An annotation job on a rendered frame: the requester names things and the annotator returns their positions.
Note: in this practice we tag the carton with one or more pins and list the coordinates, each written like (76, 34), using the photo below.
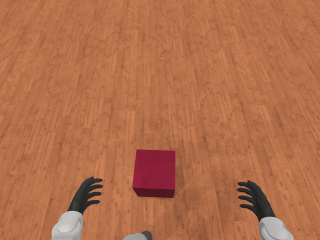
(154, 173)

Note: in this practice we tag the robot right forearm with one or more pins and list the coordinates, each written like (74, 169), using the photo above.
(272, 228)

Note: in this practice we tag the robot left forearm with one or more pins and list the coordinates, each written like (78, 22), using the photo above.
(69, 226)

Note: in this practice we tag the left robot hand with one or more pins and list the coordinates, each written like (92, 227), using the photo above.
(80, 201)

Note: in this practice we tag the right robot hand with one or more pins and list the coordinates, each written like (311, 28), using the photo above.
(261, 206)

